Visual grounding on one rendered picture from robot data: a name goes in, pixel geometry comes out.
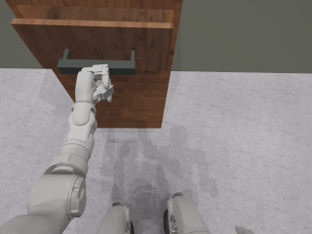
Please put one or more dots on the drawer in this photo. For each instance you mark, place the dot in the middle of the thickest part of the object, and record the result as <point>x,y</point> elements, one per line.
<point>99,33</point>

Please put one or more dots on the cabinet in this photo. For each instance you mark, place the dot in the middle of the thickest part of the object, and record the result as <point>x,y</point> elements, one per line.
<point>138,101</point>

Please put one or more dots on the left robot upper arm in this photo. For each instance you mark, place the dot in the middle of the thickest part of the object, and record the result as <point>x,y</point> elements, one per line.
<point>55,200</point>

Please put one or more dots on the robot thigh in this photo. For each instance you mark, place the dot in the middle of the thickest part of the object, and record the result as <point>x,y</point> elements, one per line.
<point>117,220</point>
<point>187,218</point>

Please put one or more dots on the handle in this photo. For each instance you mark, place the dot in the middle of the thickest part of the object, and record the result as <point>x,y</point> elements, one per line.
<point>115,67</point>

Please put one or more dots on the right robot thigh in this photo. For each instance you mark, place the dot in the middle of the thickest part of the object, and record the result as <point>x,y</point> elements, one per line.
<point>187,218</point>

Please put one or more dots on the left robot thigh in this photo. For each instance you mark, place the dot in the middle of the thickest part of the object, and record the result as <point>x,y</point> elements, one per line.
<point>117,220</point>

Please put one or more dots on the left robot forearm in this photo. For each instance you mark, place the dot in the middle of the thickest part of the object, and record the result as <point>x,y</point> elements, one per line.
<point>76,149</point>

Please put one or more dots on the robot left hand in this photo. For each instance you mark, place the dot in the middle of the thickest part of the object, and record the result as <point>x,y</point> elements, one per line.
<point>91,91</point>

